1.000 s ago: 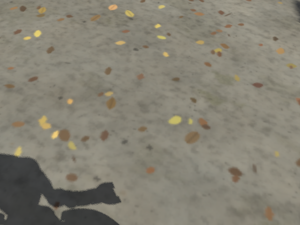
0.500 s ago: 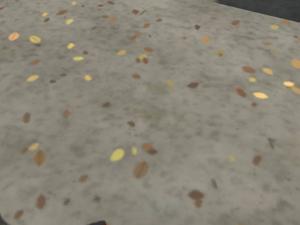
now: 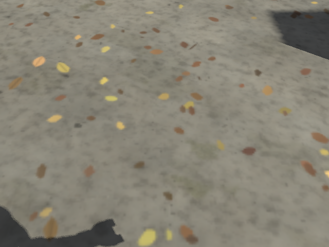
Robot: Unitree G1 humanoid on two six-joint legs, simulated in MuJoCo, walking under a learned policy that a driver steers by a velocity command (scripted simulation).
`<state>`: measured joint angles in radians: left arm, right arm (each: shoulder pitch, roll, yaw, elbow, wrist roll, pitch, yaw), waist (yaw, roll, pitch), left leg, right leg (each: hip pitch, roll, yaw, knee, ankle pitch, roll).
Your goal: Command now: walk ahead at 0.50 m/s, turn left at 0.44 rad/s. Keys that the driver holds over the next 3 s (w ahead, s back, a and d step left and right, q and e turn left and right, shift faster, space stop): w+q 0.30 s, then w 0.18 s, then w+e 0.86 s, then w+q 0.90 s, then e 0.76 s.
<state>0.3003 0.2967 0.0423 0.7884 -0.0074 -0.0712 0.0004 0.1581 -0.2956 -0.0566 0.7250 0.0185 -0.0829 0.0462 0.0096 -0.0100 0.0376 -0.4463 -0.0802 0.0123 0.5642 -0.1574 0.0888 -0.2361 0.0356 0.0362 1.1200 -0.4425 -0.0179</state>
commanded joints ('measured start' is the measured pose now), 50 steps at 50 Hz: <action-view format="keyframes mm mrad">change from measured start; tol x32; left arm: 1 -119 130 22 -145 5 -70 -8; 50 29 68 43 -102 -22 37 3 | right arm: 1 138 -132 -39 -40 -5 4 -17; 50 39 -57 -21 -35 -32 -23 -35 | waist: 1 -70 -4 -107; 18 -9 131 -79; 21 25 -360 -364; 42 -87 -60 -144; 44 -87 386 -353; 50 -17 142 -19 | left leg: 1 491 299 -503 -284 15 210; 17 311 217 -423 -171 95 91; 23 -336 67 -194 705 -298 -56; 41 248 89 -64 -133 102 -72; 44 813 525 -728 -234 -243 153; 50 347 335 -232 -388 16 85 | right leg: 1 -502 -92 69 83 80 2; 18 -69 -36 23 -683 416 10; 21 582 -439 734 -779 94 -273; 39 64 -220 286 -856 358 -157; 45 -568 -51 115 96 -101 -1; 50 -457 -156 69 27 150 22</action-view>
